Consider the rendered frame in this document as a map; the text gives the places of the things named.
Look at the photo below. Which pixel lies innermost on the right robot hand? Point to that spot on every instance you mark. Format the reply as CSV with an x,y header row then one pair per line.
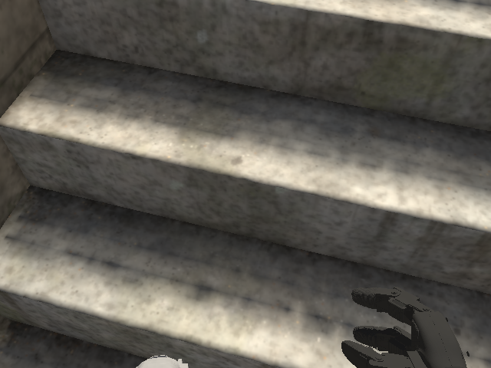
x,y
431,344

